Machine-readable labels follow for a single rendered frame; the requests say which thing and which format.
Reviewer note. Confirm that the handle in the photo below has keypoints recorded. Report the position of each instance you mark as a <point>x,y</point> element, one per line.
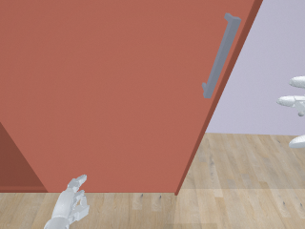
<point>224,48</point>

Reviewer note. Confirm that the robot left forearm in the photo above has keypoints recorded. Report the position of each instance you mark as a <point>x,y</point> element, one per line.
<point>58,223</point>

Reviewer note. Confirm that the wardrobe door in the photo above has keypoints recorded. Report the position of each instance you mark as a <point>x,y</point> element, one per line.
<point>111,89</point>
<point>15,171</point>

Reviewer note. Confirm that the right robot hand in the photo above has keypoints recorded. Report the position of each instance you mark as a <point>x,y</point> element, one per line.
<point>298,102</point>

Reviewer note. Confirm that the left robot hand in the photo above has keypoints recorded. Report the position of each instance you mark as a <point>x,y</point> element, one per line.
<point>65,206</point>

